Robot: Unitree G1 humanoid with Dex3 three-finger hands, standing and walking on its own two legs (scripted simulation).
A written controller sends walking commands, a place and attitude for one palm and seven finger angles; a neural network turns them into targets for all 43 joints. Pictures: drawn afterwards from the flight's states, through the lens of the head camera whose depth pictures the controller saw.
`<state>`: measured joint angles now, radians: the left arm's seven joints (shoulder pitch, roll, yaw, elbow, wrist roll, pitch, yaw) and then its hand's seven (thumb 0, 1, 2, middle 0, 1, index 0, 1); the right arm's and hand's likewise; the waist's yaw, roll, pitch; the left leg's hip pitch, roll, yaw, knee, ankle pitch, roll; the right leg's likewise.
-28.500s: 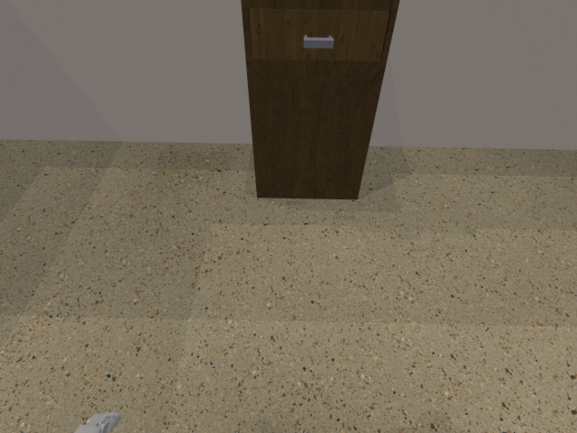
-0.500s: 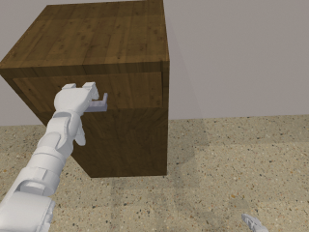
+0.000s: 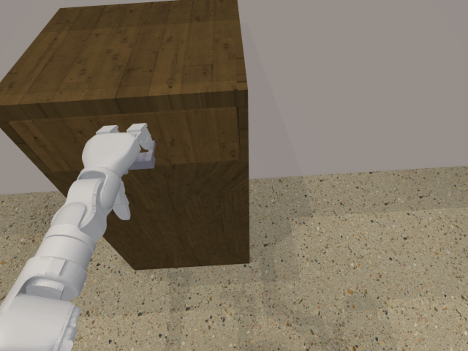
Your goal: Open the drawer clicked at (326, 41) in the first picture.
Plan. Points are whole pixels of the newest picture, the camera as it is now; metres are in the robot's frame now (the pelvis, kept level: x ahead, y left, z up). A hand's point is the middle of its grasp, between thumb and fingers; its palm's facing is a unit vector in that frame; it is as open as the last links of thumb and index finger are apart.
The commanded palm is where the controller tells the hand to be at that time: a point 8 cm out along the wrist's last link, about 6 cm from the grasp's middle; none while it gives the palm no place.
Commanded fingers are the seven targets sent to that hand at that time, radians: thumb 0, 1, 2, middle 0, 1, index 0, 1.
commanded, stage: re-aim the fingers above the handle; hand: left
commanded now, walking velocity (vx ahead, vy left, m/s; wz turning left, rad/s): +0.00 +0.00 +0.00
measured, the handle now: (131, 153) +0.50 +0.25 +0.02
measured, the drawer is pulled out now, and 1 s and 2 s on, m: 0.00 0.00 0.00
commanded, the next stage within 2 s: lower the fingers behind the handle in 1.56 s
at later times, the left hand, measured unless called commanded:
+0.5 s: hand (134, 166) +0.41 +0.20 +0.08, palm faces +0.02 -0.07 -1.00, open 13.8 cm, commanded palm +0.39 +0.23 +0.14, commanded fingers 0.00 -0.50 0.30 -0.30 -1.20 -0.30 -1.20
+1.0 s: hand (142, 149) +0.43 +0.18 +0.11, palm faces +0.14 -0.05 -0.99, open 13.8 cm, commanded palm +0.40 +0.23 +0.14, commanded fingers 0.00 -0.50 0.30 -0.30 -1.20 -0.30 -1.20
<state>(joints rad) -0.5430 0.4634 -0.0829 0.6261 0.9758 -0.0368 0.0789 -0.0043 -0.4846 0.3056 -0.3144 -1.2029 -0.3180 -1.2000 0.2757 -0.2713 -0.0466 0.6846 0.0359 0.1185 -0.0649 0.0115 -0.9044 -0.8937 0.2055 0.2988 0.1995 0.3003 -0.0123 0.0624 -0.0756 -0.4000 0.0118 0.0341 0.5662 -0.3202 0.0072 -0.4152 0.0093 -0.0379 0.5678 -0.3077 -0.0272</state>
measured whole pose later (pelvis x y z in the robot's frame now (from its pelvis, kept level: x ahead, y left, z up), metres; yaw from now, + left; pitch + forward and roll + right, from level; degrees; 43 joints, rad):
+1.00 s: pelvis -0.02 +0.00 +0.00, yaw -1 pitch +8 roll +1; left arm -0.67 0.40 -0.10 0.69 1.03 -0.02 0.25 0.00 -0.49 0.31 -0.32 -1.20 -0.32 -1.20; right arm 0.21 -0.25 -0.03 0.70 0.03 0.07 -0.07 0.01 -0.91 -0.89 0.20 0.30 0.20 0.30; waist -0.02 0.05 -0.06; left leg -0.41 0.01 0.05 0.56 -0.30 0.01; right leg -0.44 0.01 -0.02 0.59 -0.29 -0.03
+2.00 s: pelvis -0.01 +0.01 -0.01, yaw +0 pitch +12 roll +0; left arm -0.68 0.41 -0.10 0.78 1.05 0.02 0.28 0.00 -0.49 0.31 -0.31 -1.20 -0.31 -1.20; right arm 0.22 -0.26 -0.05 0.70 0.02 0.08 -0.03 0.01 -0.91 -0.89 0.20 0.30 0.20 0.30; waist -0.01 0.04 -0.09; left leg -0.53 0.00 0.03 0.65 -0.33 0.01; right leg -0.54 0.00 -0.04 0.65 -0.32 -0.02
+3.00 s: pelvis -0.03 -0.01 -0.02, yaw +0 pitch +14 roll +0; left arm -0.75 0.44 -0.12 0.93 1.06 0.04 0.29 0.00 -0.49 0.31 -0.27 -1.26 -0.27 -1.26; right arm 0.32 -0.27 -0.03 0.67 0.02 0.09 -0.05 0.01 -0.90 -0.89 0.21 0.30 0.20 0.30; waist -0.05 0.04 -0.12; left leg -0.63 0.02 0.02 0.72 -0.34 0.00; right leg -0.64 0.02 -0.04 0.72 -0.33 -0.04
